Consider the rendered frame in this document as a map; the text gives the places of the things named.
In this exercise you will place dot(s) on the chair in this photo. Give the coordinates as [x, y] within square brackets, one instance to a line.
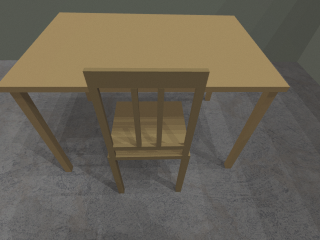
[147, 130]

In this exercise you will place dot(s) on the table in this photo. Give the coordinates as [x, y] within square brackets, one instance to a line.
[73, 41]

